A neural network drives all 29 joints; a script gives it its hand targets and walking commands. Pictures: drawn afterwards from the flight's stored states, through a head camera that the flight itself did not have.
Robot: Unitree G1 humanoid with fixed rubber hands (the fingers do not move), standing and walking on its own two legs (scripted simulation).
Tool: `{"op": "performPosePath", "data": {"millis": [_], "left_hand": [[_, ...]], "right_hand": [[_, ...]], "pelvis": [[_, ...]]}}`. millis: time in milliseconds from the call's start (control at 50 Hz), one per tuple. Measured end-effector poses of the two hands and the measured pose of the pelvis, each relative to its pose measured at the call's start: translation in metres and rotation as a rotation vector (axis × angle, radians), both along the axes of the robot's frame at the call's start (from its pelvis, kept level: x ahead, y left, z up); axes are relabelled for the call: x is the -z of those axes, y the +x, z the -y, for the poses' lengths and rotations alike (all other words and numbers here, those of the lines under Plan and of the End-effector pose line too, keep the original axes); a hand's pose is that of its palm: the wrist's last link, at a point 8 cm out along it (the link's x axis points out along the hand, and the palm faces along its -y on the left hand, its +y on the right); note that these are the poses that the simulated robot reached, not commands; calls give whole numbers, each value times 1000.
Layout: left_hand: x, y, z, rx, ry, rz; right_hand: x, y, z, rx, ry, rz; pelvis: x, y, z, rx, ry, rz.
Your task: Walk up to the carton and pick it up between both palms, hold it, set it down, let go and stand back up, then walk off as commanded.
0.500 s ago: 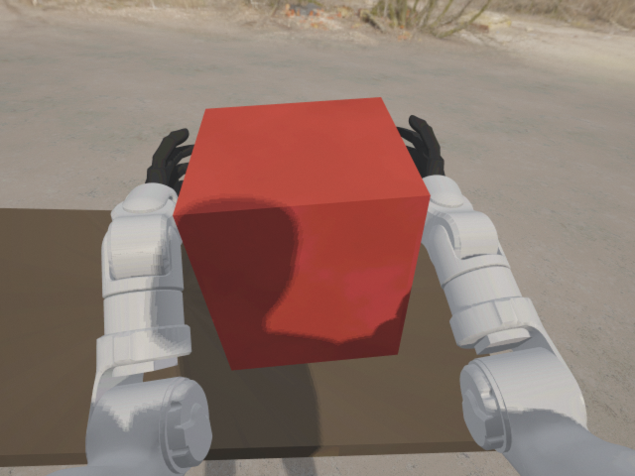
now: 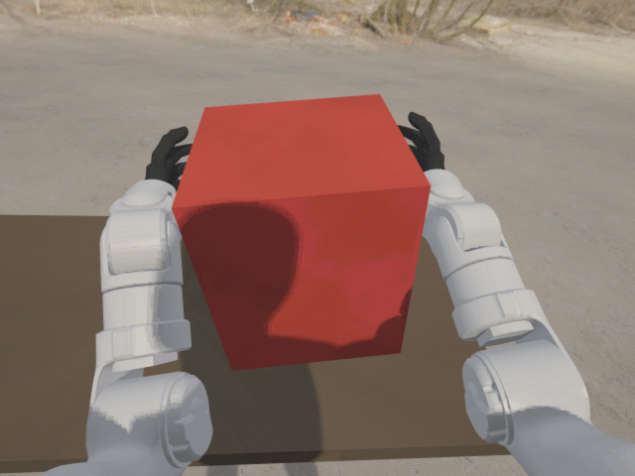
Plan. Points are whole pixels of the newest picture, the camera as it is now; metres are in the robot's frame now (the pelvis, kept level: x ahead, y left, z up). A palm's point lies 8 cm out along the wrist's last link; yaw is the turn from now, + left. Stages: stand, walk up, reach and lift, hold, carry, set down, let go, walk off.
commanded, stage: hold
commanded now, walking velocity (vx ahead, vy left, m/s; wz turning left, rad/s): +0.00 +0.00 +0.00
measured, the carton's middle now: (305, 233) +0.35 -0.01 +0.21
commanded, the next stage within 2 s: none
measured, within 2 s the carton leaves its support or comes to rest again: neither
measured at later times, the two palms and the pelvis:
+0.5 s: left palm (160, 192) +0.36 +0.16 +0.26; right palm (424, 176) +0.37 -0.15 +0.28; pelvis +0.00 +0.00 +0.00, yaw +0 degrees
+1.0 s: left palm (159, 191) +0.36 +0.16 +0.26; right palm (423, 175) +0.37 -0.14 +0.28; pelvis +0.00 +0.00 +0.00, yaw +0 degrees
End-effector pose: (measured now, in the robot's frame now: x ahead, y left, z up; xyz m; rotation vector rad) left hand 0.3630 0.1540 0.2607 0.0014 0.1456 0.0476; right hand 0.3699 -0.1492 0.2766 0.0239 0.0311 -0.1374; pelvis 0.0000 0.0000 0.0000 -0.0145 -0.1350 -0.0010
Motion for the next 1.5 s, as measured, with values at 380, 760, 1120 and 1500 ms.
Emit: {"op": "performPosePath", "data": {"millis": [380, 760, 1120, 1500], "left_hand": [[2, -4, -5, 1, -10, -4], [-6, -2, -4, -3, -1, 0], [-4, 0, -3, 0, 3, 4], [-1, 0, -2, -3, -1, -1]], "right_hand": [[-2, -3, -5, -3, -5, -13], [-6, -2, -4, -5, -9, -17], [-2, -2, -3, 1, -3, -20], [-2, -1, -3, -1, -12, -30]], "pelvis": [[0, -3, -1, -2, -1, -1], [0, -3, -1, 3, 0, -9], [0, -2, -3, 0, -2, -6], [0, -2, -2, 1, -3, -12]]}}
